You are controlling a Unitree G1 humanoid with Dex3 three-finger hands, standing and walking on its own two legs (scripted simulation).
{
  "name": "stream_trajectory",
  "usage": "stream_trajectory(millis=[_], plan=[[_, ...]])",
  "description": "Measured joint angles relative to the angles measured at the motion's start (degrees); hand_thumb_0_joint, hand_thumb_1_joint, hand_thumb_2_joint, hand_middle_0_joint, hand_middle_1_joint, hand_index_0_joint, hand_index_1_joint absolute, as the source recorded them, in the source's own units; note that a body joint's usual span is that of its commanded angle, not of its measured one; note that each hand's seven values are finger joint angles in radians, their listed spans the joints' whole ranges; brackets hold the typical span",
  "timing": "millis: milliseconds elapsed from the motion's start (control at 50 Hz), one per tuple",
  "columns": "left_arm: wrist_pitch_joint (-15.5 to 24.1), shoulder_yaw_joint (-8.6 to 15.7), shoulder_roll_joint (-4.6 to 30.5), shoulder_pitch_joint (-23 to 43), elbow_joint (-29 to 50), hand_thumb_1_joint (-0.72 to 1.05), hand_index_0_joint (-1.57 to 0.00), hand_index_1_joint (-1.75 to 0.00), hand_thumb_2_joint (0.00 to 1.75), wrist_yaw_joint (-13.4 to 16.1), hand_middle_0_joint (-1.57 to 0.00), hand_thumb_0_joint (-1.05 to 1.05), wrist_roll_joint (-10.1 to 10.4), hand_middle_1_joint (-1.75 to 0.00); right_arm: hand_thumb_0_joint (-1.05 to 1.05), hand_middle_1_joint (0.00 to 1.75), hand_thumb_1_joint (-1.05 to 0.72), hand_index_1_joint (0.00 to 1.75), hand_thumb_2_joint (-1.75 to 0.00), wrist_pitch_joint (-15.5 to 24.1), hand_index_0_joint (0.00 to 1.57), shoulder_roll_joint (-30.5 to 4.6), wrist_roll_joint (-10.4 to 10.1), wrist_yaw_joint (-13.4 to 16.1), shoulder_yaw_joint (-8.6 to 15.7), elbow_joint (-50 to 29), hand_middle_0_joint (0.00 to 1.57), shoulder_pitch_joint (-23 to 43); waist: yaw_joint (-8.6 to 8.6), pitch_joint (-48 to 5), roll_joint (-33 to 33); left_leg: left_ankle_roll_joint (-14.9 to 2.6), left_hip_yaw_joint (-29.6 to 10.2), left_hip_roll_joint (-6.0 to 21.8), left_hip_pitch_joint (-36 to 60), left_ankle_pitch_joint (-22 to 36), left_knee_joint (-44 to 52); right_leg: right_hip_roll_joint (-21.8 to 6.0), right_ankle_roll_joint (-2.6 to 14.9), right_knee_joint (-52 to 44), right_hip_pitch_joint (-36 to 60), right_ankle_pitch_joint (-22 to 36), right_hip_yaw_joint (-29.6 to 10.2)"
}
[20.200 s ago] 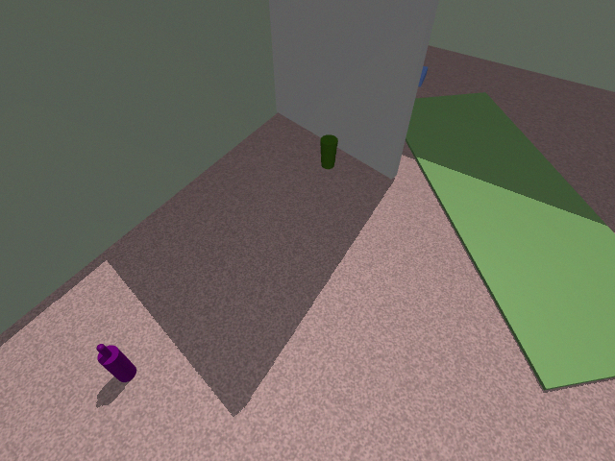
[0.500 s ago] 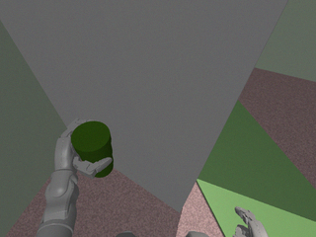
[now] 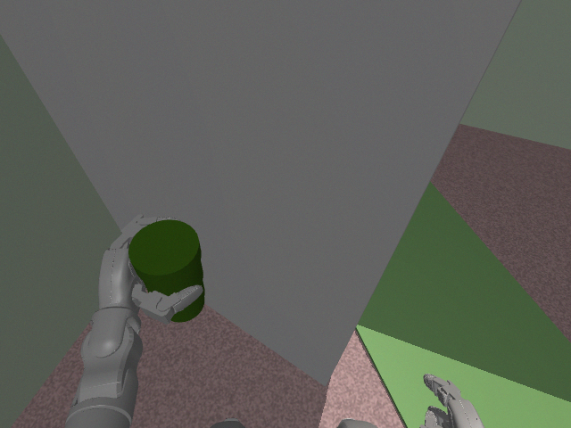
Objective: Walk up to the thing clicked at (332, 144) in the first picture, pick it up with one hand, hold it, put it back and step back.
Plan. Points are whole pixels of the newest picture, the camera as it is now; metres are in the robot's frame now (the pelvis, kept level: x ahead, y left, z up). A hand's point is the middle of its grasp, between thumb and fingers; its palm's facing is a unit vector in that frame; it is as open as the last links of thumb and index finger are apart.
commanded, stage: crouch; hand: left
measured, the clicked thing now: (174, 277) +0.32 +0.17 +0.02
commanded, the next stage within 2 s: lower in 1.94 s
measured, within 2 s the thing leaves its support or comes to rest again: neither
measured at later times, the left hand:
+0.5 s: hand (177, 292) +0.32 +0.18 -0.04, palm faces +0.10 -0.99 +0.01, open 11.3 cm
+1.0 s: hand (197, 330) +0.36 +0.20 -0.29, palm faces +0.12 -0.99 -0.02, open 11.3 cm
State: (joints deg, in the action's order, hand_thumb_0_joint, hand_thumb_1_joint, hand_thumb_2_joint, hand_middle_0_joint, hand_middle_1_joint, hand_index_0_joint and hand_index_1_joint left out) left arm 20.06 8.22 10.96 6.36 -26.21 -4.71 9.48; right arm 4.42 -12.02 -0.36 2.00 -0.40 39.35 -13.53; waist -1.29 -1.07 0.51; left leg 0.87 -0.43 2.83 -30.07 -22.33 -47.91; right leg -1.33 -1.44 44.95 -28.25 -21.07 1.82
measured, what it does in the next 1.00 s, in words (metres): lowers itself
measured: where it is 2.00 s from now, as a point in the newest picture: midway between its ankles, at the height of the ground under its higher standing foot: outside the picture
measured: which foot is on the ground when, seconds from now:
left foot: down 0.00-1.00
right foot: down 0.00-1.00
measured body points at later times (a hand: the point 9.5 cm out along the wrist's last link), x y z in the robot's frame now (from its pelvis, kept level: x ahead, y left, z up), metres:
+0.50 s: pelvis -0.02 +0.00 -0.04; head +0.07 +0.02 +0.41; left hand +0.31 +0.23 -0.03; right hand +0.12 -0.26 -0.14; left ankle +0.02 +0.12 -0.70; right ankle +0.02 -0.14 -0.70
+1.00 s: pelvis -0.05 -0.01 -0.25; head +0.13 +0.02 +0.16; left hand +0.34 +0.25 -0.29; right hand +0.08 -0.26 -0.38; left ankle +0.02 +0.12 -0.70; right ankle +0.02 -0.14 -0.70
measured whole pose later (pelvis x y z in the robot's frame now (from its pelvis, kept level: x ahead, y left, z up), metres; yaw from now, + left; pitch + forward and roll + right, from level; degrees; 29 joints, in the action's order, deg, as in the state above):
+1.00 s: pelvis -0.05 -0.01 -0.25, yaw -2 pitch +33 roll -3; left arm 43.1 22.2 17.4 28.3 -56.3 -11.4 8.3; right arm 4.0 -13.7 4.7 -2.9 -0.7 41.7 -5.7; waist -4.8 -10.5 -0.1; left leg 1.6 -4.5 2.4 -103.4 -38.6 -109.1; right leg -1.4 -0.9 106.9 -101.5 -38.2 1.9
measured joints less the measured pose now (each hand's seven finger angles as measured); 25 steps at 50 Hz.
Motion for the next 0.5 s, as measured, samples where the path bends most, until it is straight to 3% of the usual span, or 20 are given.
stream_trajectory(millis=[280, 500], plan=[[1.2, 0.9, 0.2, 1.1, -3.0, -0.51, -0.61, -1.00, 1.10, 0.0, -0.68, -0.01, -0.3, -1.00, 0.01, 0.30, -0.90, 0.30, -0.91, -0.1, 0.20, 0.0, 0.3, 0.0, 0.2, 0.3, 0.20, 0.6, -0.15, -0.4, -0.1, 0.12, -0.3, 0.0, -1.2, 0.0, -0.6, 0.0, 0.15, 0.8, -1.2, -0.3, 0.3], [11.1, 4.3, 0.5, 6.6, -14.5, -0.51, -0.61, -1.01, 1.09, -2.4, -0.68, -0.01, -0.8, -1.00, 0.01, 0.30, -0.88, 0.30, -0.90, 0.4, 0.20, -0.9, 1.6, -2.3, 1.4, -0.4, 0.20, 2.1, -1.13, -2.0, -1.5, 0.19, -0.8, -0.1, -17.2, -3.3, -12.4, -0.2, 0.33, 13.1, -17.4, -3.9, 0.2]])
